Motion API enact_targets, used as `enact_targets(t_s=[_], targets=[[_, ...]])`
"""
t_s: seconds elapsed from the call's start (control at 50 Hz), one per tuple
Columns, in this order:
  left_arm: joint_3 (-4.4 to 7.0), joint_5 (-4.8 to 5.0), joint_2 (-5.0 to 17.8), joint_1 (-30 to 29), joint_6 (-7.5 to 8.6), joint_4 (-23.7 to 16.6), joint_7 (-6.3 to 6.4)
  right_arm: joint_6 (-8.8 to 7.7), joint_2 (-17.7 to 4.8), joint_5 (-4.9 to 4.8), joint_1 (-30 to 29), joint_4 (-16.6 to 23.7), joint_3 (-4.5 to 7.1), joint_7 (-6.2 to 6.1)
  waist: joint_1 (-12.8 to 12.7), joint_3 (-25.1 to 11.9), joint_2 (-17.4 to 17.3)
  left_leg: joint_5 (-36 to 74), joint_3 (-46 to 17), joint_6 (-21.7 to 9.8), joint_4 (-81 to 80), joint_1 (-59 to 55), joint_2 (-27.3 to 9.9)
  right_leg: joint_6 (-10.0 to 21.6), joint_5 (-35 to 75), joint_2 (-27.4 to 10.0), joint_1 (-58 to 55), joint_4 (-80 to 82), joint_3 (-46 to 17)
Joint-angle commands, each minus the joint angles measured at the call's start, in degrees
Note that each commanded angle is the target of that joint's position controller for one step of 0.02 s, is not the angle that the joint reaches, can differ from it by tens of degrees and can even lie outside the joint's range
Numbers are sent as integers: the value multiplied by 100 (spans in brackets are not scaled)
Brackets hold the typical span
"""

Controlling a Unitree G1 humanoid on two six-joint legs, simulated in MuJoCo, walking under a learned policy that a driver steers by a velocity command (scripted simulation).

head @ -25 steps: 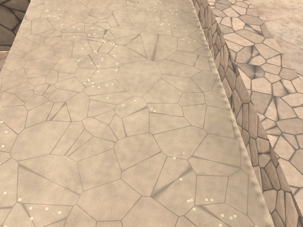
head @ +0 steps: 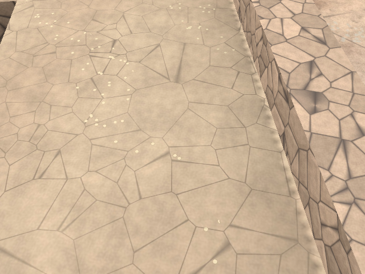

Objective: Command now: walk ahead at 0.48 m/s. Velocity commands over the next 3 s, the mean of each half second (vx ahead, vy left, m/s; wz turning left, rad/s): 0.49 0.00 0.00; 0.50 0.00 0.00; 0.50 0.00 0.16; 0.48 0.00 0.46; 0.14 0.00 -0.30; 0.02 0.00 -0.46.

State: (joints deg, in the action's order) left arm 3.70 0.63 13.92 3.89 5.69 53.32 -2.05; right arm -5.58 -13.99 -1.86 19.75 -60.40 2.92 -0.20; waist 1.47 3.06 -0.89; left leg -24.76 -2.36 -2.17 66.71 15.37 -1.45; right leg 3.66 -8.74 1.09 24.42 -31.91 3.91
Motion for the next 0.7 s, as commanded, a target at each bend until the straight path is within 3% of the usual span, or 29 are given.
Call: enact_targets(t_s=[0.02,0.06,0.1,0.16,0.26,0.34,0.4,0.42,0.44,0.46,0.48,0.5,0.52,0.54,0.56,0.58,0.6,0.62,0.66,0.7], targets=[[67,-112,509,357,115,-75,-15,-134,-638,31,-248,477,185,-89,-165,-553,379,770,-236,-193,468,2027,-689,872,-482,-1590,-1709,2095,-2263],[40,-121,469,389,123,4,-18,23,-369,53,-3,441,175,-107,42,-455,508,913,-237,-175,87,1644,-814,907,-294,-1438,-1150,2364,-1839],[71,-116,671,625,120,89,62,95,-384,77,-265,568,196,-126,59,-240,481,1255,-163,-67,-345,1935,-865,997,-139,-1392,-1001,2598,-1557],[98,-95,835,1035,90,173,186,92,-461,154,-945,813,229,-114,-99,-46,364,2218,-132,123,-1308,2624,-868,976,165,-1385,-1318,2713,-1349],[74,-21,862,1577,37,272,262,14,-303,114,-1916,1098,146,13,-405,83,370,3355,179,182,-2854,2426,-561,741,507,-1181,-1655,2674,-787],[101,5,915,1993,-73,433,272,-26,-295,71,-2534,1358,68,174,-595,268,351,3027,241,117,-3478,2573,-410,736,736,-1432,-2446,2362,-721],[162,33,1028,1980,-162,470,285,-71,-448,68,-2500,1471,81,272,-428,198,498,2338,277,-74,-3772,2296,-283,625,1495,-1686,-2930,1909,-758],[183,32,1088,1874,-185,438,287,-83,-579,67,-2237,1429,131,277,-254,14,605,2112,391,-166,-3810,1809,-133,556,2340,-1679,-2978,1602,-720],[182,38,1100,1750,-213,402,286,-95,-757,86,-1652,1276,227,267,85,-361,673,2059,584,-296,-3887,948,90,453,3404,-1526,-2939,921,-560],[117,14,933,1693,-235,350,285,-93,-1073,99,-604,949,384,233,532,-1014,601,2213,555,-501,-3788,-544,108,271,3636,-1196,-2426,-297,-319],[3,-127,684,1845,-214,191,286,-61,-1588,165,480,740,508,164,758,-1965,-247,2217,-980,-917,-3626,-2414,-1157,49,1661,-786,-1075,-2296,-48],[-201,-46,-108,2574,-56,225,200,-37,-1768,167,613,626,517,216,265,-2668,-1762,996,-3840,-1835,-4551,-4039,-2214,-224,-2329,300,1066,-4029,-536],[-51,123,608,2028,90,225,180,-43,-1182,111,438,698,358,212,496,-2265,-1086,492,-3792,-1551,-4884,-3792,-1978,-99,-2395,-20,1712,-4615,-1183],[15,233,867,1430,174,35,176,-63,-920,101,-71,802,285,177,450,-1461,-833,862,-2832,-1282,-4944,-3020,-1799,1,-1874,-306,2031,-4622,-1015],[17,197,846,1164,189,-10,223,-75,-800,150,-533,907,229,174,252,-1067,-259,1550,-2184,-1165,-5087,-2130,-1616,0,-1318,-625,1770,-4351,-861],[68,95,812,1059,148,-13,256,-86,-626,214,-814,935,180,191,71,-753,-139,2029,-1708,-1126,-5248,-1398,-1427,-23,-1002,-800,1501,-3985,-816],[82,69,721,1189,67,0,254,-101,-495,275,-899,915,133,205,-122,-689,-280,2212,-1418,-1086,-5413,-984,-1292,-19,-808,-942,1139,-3787,-860],[74,65,579,1290,-9,17,255,-109,-469,266,-882,877,126,217,-208,-636,-332,2271,-1242,-1112,-5571,-778,-1218,-38,-750,-980,981,-3594,-841],[65,51,449,1185,-108,-45,268,-122,-632,219,-720,790,158,177,-268,-430,-284,2535,-909,-1180,-5804,-542,-1187,-137,-594,-1043,1084,-3135,-755],[77,-15,472,771,-138,-203,279,-107,-790,215,-534,727,198,96,-199,-261,-166,2740,-711,-1208,-5947,-594,-1183,-278,-77,-1064,1452,-2509,-711]])
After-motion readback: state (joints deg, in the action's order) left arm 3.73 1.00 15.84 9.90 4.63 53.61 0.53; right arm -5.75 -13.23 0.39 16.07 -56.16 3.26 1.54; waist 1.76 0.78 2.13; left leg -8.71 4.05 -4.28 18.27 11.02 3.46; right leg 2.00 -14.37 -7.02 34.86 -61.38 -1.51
